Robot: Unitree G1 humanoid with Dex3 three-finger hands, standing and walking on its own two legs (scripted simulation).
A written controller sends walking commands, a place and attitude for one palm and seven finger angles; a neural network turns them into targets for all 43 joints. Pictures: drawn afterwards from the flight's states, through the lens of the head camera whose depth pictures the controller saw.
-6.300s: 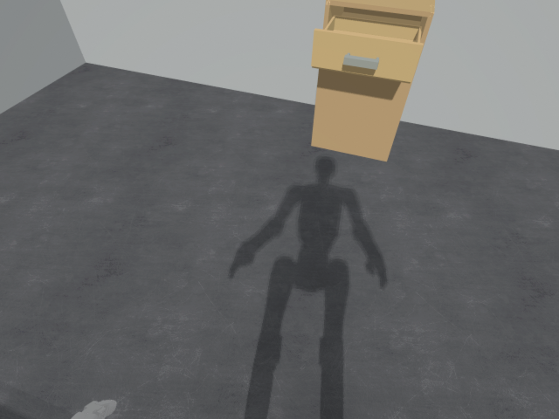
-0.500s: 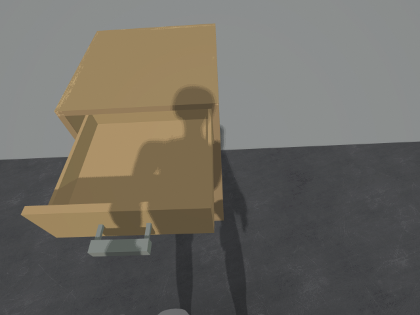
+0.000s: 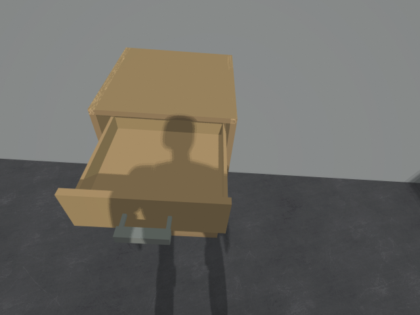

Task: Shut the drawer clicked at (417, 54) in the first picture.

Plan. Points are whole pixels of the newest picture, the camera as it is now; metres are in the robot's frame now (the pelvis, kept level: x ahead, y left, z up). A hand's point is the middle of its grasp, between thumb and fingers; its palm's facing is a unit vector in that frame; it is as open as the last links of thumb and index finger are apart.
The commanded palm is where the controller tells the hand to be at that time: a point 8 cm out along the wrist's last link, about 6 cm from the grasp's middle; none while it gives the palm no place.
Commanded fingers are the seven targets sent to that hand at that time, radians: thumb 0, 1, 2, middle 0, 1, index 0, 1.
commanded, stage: come to a stop and stand still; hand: left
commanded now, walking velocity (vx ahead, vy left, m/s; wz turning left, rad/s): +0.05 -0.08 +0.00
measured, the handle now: (145, 227) +0.33 +0.18 -0.09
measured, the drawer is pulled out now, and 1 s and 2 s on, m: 0.29 0.29 0.29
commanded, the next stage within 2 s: look again from close up in 0.06 s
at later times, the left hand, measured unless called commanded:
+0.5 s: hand out of the picture +0.02 +0.14 -0.19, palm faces +0.01 -0.98 -0.20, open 7.3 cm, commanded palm none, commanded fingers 0.00 0.90 0.90 -0.20 -0.30 -0.20 -0.30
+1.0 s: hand (150, 263) +0.21 +0.13 +0.00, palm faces +0.09 -1.00 -0.01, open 6.7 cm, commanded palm +0.11 +0.18 -0.06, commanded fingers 0.00 0.90 0.90 -0.48 -0.60 -0.48 -0.60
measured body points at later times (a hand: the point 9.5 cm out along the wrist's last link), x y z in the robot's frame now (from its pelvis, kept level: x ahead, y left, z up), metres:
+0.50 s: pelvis +0.01 -0.03 -0.01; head +0.00 -0.03 +0.44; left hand +0.02 +0.19 -0.17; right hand +0.02 -0.25 -0.17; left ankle -0.01 +0.07 -0.74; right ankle -0.02 -0.10 -0.74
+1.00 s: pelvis -0.01 -0.01 -0.03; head +0.00 -0.03 +0.42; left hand +0.20 +0.18 +0.01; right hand +0.13 -0.27 -0.13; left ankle +0.00 +0.07 -0.74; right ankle -0.02 -0.10 -0.74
